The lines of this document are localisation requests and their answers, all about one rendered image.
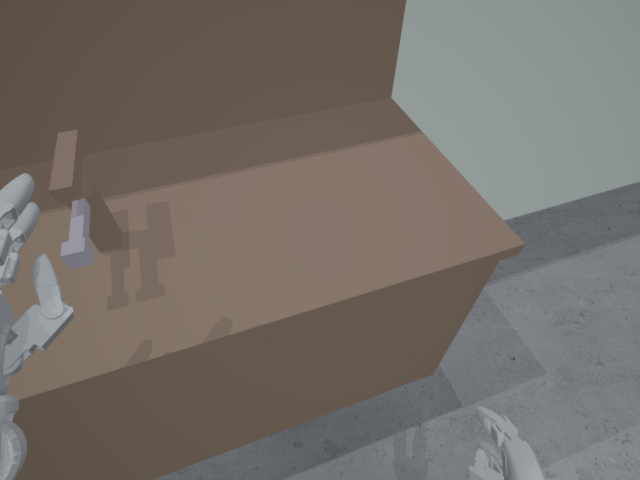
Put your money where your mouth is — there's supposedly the robot right hand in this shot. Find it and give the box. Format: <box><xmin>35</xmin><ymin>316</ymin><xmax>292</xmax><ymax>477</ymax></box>
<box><xmin>469</xmin><ymin>406</ymin><xmax>545</xmax><ymax>480</ymax></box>

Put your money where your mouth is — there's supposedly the counter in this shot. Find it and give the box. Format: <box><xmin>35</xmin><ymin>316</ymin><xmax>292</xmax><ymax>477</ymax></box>
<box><xmin>0</xmin><ymin>0</ymin><xmax>525</xmax><ymax>480</ymax></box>

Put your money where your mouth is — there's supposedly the robot left hand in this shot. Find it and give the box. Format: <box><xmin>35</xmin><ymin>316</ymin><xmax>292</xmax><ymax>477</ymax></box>
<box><xmin>0</xmin><ymin>173</ymin><xmax>74</xmax><ymax>395</ymax></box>

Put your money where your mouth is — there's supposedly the left robot forearm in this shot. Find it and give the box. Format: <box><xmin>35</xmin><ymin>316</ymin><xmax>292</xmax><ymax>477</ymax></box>
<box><xmin>0</xmin><ymin>395</ymin><xmax>27</xmax><ymax>480</ymax></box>

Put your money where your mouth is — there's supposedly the tap lever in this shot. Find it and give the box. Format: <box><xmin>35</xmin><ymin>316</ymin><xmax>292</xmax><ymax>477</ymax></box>
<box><xmin>60</xmin><ymin>198</ymin><xmax>94</xmax><ymax>269</ymax></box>

